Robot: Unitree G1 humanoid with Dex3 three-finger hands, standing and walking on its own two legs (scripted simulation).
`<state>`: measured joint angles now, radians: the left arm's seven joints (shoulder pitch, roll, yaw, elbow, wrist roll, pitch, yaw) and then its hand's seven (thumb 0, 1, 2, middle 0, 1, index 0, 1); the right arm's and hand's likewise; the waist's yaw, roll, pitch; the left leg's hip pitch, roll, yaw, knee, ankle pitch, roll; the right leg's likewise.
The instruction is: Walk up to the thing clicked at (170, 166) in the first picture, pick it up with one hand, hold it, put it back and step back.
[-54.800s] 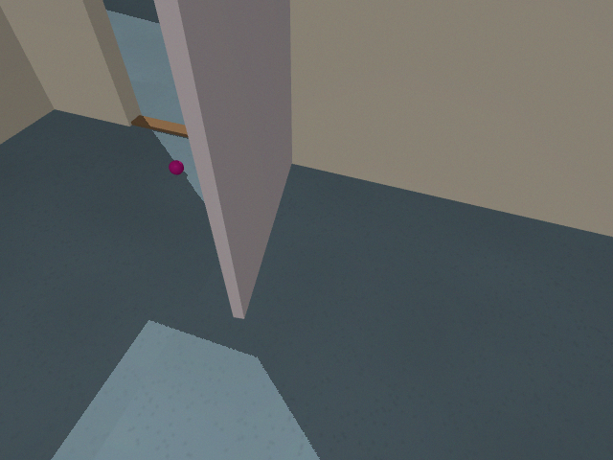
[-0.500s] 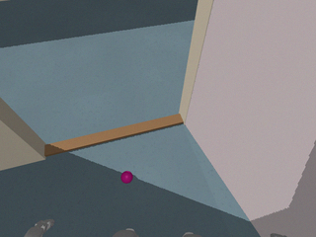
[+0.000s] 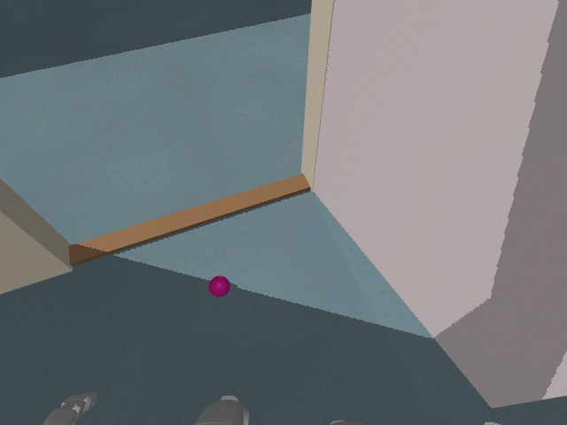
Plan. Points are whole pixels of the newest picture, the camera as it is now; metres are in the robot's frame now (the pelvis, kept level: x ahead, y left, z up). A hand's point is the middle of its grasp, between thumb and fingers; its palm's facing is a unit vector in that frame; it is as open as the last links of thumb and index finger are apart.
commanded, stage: step back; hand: left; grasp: from above
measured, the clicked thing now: (219, 286) +0.59 +0.24 -0.71
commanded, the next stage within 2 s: none
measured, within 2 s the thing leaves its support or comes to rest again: neither
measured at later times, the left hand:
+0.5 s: hand out of the picture -0.04 +0.27 -0.14, palm faces +0.06 -0.93 -0.37, open 7.4 cm
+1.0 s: hand out of the picture -0.22 +0.23 -0.11, palm faces +0.05 -0.89 -0.45, open 7.4 cm
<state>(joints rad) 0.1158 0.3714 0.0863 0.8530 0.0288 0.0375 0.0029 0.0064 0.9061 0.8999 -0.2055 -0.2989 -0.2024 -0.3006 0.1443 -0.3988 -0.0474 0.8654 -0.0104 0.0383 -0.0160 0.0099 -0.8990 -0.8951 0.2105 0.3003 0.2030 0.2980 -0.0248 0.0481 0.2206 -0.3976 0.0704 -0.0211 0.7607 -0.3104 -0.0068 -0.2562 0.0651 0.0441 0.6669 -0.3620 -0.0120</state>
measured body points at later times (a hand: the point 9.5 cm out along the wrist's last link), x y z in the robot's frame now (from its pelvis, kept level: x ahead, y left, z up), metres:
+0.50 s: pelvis -0.14 +0.00 +0.02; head -0.09 +0.03 +0.46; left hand -0.04 +0.32 -0.11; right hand -0.03 -0.31 -0.09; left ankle -0.11 +0.11 -0.71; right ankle -0.14 -0.15 -0.62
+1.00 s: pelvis -0.31 -0.05 +0.01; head -0.25 -0.07 +0.45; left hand -0.22 +0.28 -0.08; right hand -0.22 -0.37 -0.12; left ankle -0.35 +0.08 -0.67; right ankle -0.25 -0.16 -0.71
